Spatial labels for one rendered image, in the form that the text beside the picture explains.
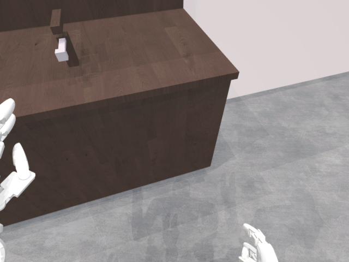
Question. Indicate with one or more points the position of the tap lever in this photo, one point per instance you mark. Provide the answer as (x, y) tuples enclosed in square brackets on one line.
[(61, 53)]

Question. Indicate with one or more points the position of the left robot hand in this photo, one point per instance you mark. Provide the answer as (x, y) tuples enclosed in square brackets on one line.
[(18, 181)]

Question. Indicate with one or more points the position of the counter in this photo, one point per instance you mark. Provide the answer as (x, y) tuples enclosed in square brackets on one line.
[(140, 99)]

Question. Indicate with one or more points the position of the right robot hand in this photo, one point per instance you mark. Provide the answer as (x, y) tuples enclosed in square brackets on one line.
[(264, 251)]

